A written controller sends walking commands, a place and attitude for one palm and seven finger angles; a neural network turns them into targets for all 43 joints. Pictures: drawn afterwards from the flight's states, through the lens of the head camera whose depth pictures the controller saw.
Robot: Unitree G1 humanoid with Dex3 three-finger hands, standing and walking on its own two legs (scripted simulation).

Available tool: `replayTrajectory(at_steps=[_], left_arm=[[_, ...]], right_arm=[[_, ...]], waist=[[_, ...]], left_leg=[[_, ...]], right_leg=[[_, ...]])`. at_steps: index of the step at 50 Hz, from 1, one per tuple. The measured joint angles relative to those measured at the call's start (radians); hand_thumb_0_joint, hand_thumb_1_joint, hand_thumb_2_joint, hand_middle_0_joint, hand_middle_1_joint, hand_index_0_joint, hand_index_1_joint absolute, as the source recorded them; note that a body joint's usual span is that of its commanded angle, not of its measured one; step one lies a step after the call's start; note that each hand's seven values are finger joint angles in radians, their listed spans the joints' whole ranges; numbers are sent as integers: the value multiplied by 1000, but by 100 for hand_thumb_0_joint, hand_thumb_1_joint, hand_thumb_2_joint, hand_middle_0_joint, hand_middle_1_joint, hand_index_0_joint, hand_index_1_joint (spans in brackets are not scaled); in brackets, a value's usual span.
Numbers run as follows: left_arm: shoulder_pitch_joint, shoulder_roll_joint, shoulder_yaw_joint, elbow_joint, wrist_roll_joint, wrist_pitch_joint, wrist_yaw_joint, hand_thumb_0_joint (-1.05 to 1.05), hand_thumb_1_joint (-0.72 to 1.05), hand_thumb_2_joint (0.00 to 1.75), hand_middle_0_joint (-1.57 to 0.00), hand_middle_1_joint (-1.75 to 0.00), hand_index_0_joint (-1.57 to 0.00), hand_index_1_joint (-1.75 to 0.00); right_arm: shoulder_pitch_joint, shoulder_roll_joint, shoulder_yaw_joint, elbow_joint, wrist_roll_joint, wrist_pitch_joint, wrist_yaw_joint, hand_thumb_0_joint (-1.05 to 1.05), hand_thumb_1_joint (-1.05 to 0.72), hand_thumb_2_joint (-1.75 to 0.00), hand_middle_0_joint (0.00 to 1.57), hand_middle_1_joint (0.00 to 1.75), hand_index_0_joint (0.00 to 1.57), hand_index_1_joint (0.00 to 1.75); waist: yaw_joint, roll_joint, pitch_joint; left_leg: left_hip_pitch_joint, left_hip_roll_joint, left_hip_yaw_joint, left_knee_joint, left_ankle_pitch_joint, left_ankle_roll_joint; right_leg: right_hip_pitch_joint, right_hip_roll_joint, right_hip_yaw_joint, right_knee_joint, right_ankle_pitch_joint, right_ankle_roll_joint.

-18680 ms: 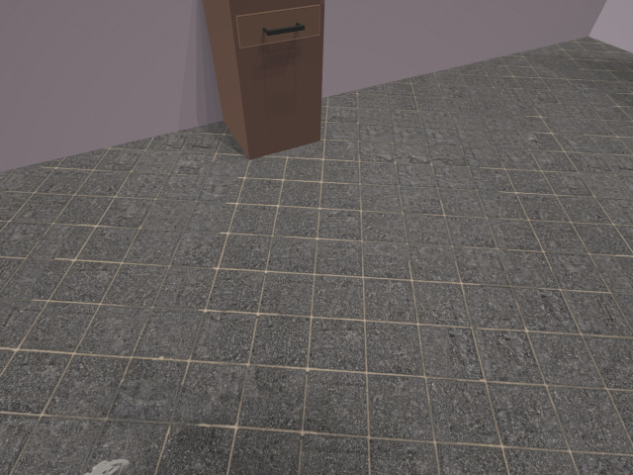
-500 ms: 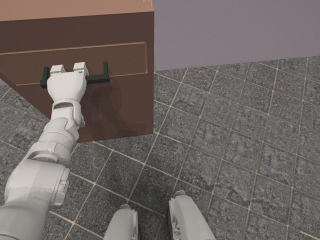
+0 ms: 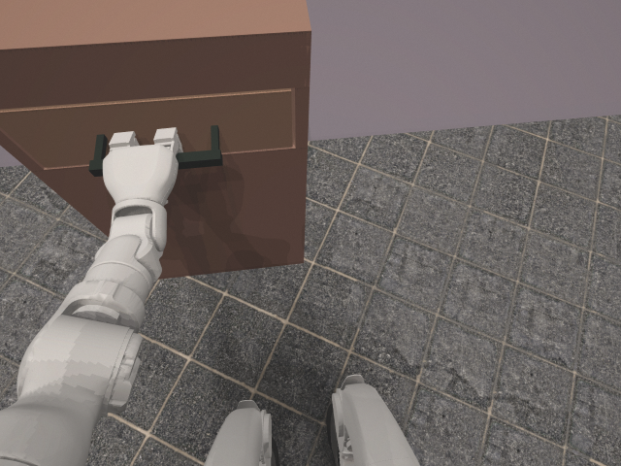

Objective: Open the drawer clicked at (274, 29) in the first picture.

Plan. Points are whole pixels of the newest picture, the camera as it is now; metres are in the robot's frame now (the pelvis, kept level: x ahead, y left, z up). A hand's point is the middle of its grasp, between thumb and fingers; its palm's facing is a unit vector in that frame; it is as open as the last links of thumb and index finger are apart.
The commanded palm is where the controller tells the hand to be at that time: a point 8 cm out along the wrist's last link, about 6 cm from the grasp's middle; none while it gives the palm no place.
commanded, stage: close the thumb around the handle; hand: left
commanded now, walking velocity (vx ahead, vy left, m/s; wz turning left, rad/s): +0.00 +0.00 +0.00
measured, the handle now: (158, 150) +0.55 +0.18 -0.01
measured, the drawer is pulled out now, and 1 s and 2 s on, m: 0.00 0.04 0.13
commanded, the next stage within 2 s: pull the drawer open in 0.08 s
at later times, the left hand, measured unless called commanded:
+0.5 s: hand (156, 200) +0.48 +0.18 -0.03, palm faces -0.05 -0.02 -1.00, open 5.5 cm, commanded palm +0.43 +0.18 +0.01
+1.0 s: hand (156, 226) +0.44 +0.18 -0.04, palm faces -0.04 -0.04 -1.00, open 5.7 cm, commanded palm +0.39 +0.18 +0.01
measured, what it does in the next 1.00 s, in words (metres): shifts its weight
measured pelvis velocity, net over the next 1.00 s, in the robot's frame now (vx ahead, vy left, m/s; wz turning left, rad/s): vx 0.05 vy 0.00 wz -0.04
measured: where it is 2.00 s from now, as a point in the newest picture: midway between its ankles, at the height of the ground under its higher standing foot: outside the picture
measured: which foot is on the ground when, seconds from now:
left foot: down 0.00-1.00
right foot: down 0.00-1.00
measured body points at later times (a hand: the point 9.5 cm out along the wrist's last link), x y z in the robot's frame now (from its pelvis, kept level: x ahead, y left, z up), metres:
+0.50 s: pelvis +0.02 +0.00 +0.01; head +0.17 -0.02 +0.44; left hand +0.48 +0.18 +0.02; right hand +0.05 -0.26 -0.13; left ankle -0.01 +0.10 -0.63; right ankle +0.05 -0.10 -0.63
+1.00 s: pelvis +0.05 +0.00 +0.03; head +0.17 -0.01 +0.47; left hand +0.44 +0.18 +0.02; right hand +0.14 -0.26 -0.11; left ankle -0.01 +0.10 -0.62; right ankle +0.05 -0.10 -0.63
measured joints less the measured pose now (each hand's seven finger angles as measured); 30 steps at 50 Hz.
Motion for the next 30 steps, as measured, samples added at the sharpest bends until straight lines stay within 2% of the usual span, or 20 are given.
replayTrajectory(at_steps=[4, 16, 30], left_arm=[[7, 0, -1, -2, -1, -7, -11, 0, 80, 86, -38, -134, -40, -134], [73, 4, 23, -76, 2, -40, -7, 0, 80, 84, -35, -135, -39, -135], [230, -65, 4, -187, 4, -18, 31, 1, 80, 81, -30, -134, -34, -132]], right_arm=[[4, 1, 0, -2, -1, 0, -2, 0, -91, -89, 20, 30, 20, 30], [7, -1, -13, -7, -3, 11, 1, 0, -91, -89, 20, 30, 20, 30], [-10, 15, -26, -10, 5, 44, 10, 0, -91, -89, 20, 30, 20, 30]], waist=[[3, -2, -3], [16, -6, -1], [59, -10, -14]], left_leg=[[11, 0, 0, -7, -1, -1], [30, 9, 10, -14, -12, -2], [136, 13, 25, -94, -16, 2]], right_leg=[[9, 1, 1, -4, -3, -1], [21, 10, 10, -6, -11, -3], [115, 18, 29, -69, -19, 1]])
